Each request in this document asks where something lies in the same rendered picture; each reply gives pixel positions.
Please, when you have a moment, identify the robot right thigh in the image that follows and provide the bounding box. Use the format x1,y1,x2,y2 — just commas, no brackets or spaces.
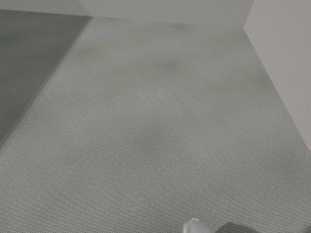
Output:
182,220,212,233

